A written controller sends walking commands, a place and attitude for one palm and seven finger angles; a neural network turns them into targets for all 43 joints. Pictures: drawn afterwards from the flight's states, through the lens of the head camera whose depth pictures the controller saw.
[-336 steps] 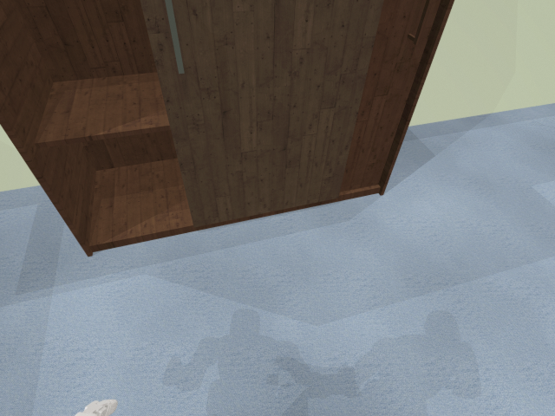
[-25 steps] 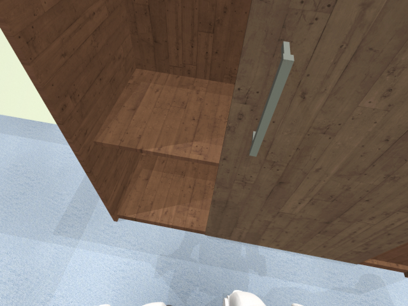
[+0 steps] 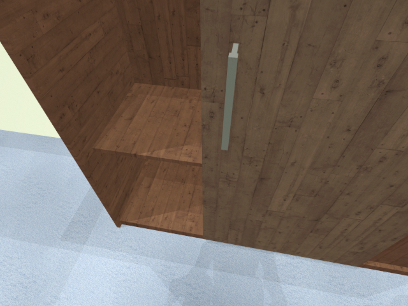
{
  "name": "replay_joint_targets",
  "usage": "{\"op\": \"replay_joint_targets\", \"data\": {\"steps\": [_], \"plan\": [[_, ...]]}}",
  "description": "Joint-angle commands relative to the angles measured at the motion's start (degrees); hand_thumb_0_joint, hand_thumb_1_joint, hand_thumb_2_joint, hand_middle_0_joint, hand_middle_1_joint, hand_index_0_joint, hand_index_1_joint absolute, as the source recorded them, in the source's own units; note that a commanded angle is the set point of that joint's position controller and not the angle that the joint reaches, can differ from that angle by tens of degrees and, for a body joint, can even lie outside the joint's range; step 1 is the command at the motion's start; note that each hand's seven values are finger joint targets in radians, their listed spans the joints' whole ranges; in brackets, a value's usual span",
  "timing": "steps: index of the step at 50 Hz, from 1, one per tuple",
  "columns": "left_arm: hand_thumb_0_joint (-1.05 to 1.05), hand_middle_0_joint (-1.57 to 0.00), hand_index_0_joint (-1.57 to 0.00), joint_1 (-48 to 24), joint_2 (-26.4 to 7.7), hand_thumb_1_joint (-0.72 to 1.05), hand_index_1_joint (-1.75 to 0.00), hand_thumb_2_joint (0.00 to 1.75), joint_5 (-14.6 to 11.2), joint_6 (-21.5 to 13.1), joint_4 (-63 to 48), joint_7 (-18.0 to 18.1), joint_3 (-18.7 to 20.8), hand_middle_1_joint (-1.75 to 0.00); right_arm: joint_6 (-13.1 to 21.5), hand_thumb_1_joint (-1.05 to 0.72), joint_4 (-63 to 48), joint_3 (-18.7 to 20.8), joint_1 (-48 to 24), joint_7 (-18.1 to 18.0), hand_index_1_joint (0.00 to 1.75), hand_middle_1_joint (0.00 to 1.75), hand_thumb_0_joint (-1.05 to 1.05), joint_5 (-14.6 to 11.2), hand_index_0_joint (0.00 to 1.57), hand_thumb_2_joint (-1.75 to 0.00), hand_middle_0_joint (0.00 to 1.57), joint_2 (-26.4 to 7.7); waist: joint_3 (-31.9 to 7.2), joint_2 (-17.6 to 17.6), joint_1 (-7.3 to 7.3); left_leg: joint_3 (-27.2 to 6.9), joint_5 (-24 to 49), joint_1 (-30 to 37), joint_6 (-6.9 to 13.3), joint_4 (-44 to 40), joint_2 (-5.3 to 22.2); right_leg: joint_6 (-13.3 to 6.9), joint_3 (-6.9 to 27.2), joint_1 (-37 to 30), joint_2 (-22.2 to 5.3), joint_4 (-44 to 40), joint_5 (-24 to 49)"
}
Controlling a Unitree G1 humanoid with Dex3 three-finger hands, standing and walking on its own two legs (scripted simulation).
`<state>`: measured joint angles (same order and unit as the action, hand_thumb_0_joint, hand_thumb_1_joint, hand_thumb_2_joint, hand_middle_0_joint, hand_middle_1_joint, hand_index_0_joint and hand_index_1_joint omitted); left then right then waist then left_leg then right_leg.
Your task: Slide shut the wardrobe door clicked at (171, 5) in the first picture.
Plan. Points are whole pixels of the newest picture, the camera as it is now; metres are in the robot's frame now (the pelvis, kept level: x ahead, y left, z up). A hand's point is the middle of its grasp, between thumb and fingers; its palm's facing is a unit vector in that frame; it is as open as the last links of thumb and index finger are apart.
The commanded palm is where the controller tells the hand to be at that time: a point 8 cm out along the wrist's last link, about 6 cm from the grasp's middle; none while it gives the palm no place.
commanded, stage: come to a stop and stand still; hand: right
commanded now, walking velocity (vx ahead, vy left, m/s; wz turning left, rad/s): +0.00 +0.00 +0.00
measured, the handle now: (229, 103) +0.49 -0.03 +0.14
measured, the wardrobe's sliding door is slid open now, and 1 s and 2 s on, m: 0.45 0.45 0.45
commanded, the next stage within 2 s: look again from close up in 0.66 s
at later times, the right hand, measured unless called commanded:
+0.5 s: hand out of the picture -0.07 -0.12 -0.18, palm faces +0.05 +0.98 -0.17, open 7.4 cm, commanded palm none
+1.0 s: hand out of the picture -0.03 -0.14 -0.18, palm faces +0.05 +0.98 -0.20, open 7.4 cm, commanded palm none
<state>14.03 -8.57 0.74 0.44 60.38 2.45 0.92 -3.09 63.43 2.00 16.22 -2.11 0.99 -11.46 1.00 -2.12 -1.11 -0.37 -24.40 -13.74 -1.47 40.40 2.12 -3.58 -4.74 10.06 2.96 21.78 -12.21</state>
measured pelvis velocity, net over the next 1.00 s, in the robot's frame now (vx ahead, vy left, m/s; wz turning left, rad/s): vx -0.02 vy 0.02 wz -0.01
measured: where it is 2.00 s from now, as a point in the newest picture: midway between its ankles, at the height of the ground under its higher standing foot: outside the picture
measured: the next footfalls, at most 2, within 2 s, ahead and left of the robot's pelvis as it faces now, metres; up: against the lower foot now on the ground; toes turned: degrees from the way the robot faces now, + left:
left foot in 0.06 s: -0.02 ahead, +0.12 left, +0.00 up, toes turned +1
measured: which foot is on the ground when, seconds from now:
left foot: up 0.00-0.04, down 0.06-1.00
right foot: down 0.00-1.00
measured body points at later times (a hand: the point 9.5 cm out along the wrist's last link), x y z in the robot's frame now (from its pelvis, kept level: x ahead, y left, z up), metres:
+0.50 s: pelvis -0.04 +0.03 +0.00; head -0.04 +0.04 +0.45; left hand -0.09 +0.24 -0.17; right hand -0.07 -0.17 -0.16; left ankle -0.06 +0.12 -0.74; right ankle -0.01 -0.08 -0.74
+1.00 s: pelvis -0.02 +0.02 -0.01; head -0.02 +0.03 +0.44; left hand -0.01 +0.24 -0.17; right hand -0.03 -0.20 -0.16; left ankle -0.06 +0.12 -0.74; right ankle -0.01 -0.09 -0.74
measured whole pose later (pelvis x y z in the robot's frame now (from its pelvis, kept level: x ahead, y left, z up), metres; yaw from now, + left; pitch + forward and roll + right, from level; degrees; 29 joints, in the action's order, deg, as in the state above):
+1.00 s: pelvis -0.02 +0.02 -0.01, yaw -1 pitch -1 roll +0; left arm 17.4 -9.4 0.9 -0.9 61.8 1.6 -0.5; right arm 2.0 62.4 -0.8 19.5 -3.0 0.9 -6.6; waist -0.3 1.7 0.2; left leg 2.3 -20.1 -8.4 1.7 29.1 -1.2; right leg -1.5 -1.8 14.7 0.5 31.4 -16.1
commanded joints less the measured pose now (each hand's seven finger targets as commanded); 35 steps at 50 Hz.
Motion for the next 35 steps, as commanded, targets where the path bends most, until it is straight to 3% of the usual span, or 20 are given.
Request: {"op": "replay_joint_targets", "data": {"steps": [1,2,3,4,5,6,7,13,19,24,28,35], "plan": [[0.0,-0.2,-0.2,4.2,-7.5,0.9,-0.3,0.9,-0.5,-1.1,0.5,0.2,1.3,-0.3,2.2,-0.9,-0.2,-0.4,4.0,-0.5,0.3,0.3,0.0,-0.4,0.2,-0.9,0.2,-2.1,-3.1,6.3,0.07,0.8,10.8,4.8,0.6,-19.2,0.5,-3.2,13.5,-5.3,-13.9,-2.7,21.8],[0.0,-0.2,-0.2,4.2,-6.5,0.9,-0.3,0.9,-0.8,-1.3,0.7,0.1,1.1,-0.3,2.7,-0.9,0.7,-0.6,5.2,-0.7,0.3,0.3,0.0,-0.3,0.2,-0.9,0.2,-2.5,-3.2,3.8,0.13,-1.7,16.6,8.0,1.2,-22.9,2.3,-1.0,11.8,-2.8,-11.7,-1.3,16.8],[0.0,-0.2,-0.2,3.8,-5.0,0.9,-0.3,0.9,-1.1,-1.3,0.9,-0.1,0.8,-0.3,3.2,-0.9,1.0,-0.8,4.4,-0.8,0.3,0.3,0.0,-0.3,0.2,-0.9,0.2,-3.3,-1.2,1.0,1.15,-5.3,19.3,7.3,2.7,-22.8,5.3,1.2,9.6,-0.8,-9.5,-1.5,10.9],[0.0,-0.2,-0.2,3.9,-4.2,0.9,-0.3,0.9,-1.1,-1.2,1.2,-0.4,0.5,-0.3,3.4,-0.9,0.7,-1.0,2.8,-0.8,0.3,0.3,0.0,-0.4,0.2,-0.9,0.2,-3.7,1.3,-0.1,1.61,-5.5,19.7,5.7,3.6,-22.9,6.9,1.9,9.3,0.8,-8.1,-2.7,7.1],[0.0,-0.2,-0.2,4.2,-4.2,0.9,-0.3,0.9,-0.8,-1.2,1.6,-0.6,0.2,-0.3,3.4,-0.9,0.7,-1.3,2.8,-0.7,0.3,0.3,0.0,-0.4,0.2,-0.9,0.2,-3.4,2.1,0.0,1.64,-5.1,19.4,3.8,4.0,-22.2,6.7,2.3,8.8,-0.8,-7.6,-3.4,8.1],[0.0,-0.2,-0.2,4.5,-4.3,0.9,-0.3,0.9,-0.5,-1.1,2.4,-0.5,0.2,-0.3,3.9,-0.9,1.0,-1.2,2.8,-0.7,0.3,0.3,0.0,-0.5,0.2,-0.9,0.2,-2.8,1.7,-6.2,1.79,-5.1,21.4,3.3,3.8,-22.0,5.4,2.3,8.3,-2.0,-7.9,-2.4,9.9],[0.0,-0.2,-0.2,5.2,-4.9,0.9,-0.3,0.9,-0.4,-1.1,3.1,-0.5,0.3,-0.3,4.1,-0.9,1.1,-1.4,2.8,-0.8,0.3,0.3,0.0,-0.6,0.2,-0.9,0.2,-2.0,2.1,-7.0,1.96,-4.8,21.0,2.7,3.8,-22.6,5.4,2.2,7.9,-3.0,-8.2,-2.6,9.6],[0.0,-0.2,-0.2,6.9,-3.9,0.9,-0.3,0.9,-0.4,-0.7,5.4,-0.6,-0.3,-0.3,3.7,-0.9,1.2,-1.5,3.6,-0.8,0.3,0.3,0.0,-0.8,0.2,-0.9,0.2,-1.4,7.3,-0.1,1.74,-4.8,7.4,-1.2,3.6,-25.0,4.2,2.4,8.0,-1.1,-7.8,-5.3,1.3],[0.0,-0.2,-0.2,8.6,-2.5,0.9,-0.3,0.9,-0.2,-0.1,6.1,-0.5,-0.3,-0.3,3.5,-0.9,1.2,-1.2,5.2,-0.7,0.3,0.3,0.0,-0.7,0.2,-0.9,0.2,-1.2,9.0,1.4,1.57,-5.2,0.5,-3.9,3.9,-26.9,4.0,2.6,7.7,0.7,-7.3,-4.1,-2.8],[0.0,-0.2,-0.2,10.0,-1.8,0.9,-0.3,0.9,-0.1,-0.2,6.0,-0.3,-0.3,-0.3,3.7,-0.9,1.3,-1.2,6.2,-0.6,0.3,0.3,0.0,-0.8,0.2,-0.9,0.2,-0.4,7.1,0.9,1.77,-5.8,0.6,-3.9,4.1,-26.8,4.0,2.6,7.4,0.3,-7.2,-2.5,-0.9],[0.0,-0.2,-0.2,10.4,-1.3,0.9,-0.3,0.9,-0.2,-0.7,6.2,-0.1,-0.5,-0.3,4.1,-0.9,1.8,-1.4,7.1,-0.6,0.3,0.3,0.0,-0.9,0.2,-0.9,0.2,0.6,5.3,1.6,1.82,-5.8,4.7,-2.4,4.3,-25.8,3.9,2.7,7.5,-0.2,-7.4,-2.2,2.4],[0.0,-0.2,-0.2,9.9,-1.3,0.9,-0.3,0.9,-0.4,-1.0,6.1,0.2,-0.7,-0.3,4.3,-0.9,2.6,-1.7,8.8,-0.8,0.3,0.3,0.0,-0.9,0.2,-0.9,0.2,1.6,5.4,1.9,1.41,-4.8,9.5,-0.9,3.9,-25.2,3.7,2.4,7.8,-0.2,-8.0,-1.9,5.2]]}}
